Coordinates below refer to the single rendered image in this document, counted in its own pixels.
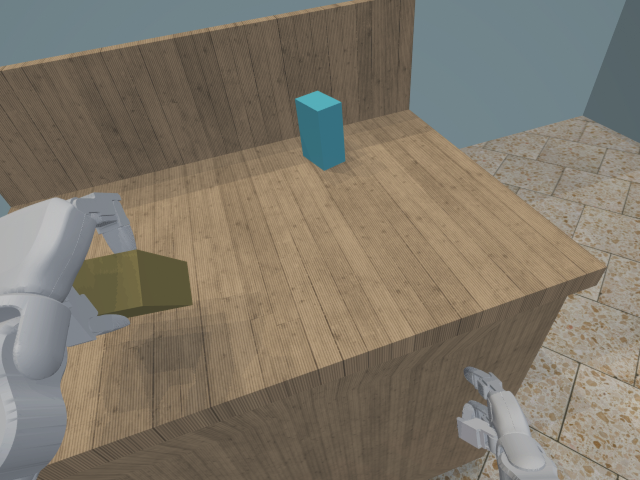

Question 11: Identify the right robot hand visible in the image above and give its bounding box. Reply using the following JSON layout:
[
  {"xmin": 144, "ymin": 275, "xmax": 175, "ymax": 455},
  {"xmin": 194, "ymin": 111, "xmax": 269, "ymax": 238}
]
[{"xmin": 457, "ymin": 367, "xmax": 532, "ymax": 455}]

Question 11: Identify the left robot hand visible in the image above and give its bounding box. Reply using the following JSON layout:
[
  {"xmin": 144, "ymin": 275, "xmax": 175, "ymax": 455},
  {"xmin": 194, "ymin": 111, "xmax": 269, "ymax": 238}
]
[{"xmin": 0, "ymin": 192, "xmax": 137, "ymax": 347}]

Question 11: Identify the table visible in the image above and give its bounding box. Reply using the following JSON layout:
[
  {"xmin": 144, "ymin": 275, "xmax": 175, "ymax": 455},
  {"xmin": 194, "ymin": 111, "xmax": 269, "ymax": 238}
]
[{"xmin": 0, "ymin": 0, "xmax": 607, "ymax": 480}]

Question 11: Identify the right robot forearm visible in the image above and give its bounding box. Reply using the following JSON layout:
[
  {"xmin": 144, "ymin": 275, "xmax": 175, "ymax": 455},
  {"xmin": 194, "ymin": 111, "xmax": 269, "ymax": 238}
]
[{"xmin": 496, "ymin": 433, "xmax": 560, "ymax": 480}]

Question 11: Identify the sponge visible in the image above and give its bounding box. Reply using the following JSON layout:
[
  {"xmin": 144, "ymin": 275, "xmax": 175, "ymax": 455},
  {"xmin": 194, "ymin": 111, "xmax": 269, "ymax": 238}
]
[{"xmin": 72, "ymin": 249, "xmax": 193, "ymax": 318}]

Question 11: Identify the left robot forearm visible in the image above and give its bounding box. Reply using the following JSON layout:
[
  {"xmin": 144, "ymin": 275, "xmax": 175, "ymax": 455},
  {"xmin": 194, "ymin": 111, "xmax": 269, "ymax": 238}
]
[{"xmin": 0, "ymin": 293, "xmax": 71, "ymax": 480}]

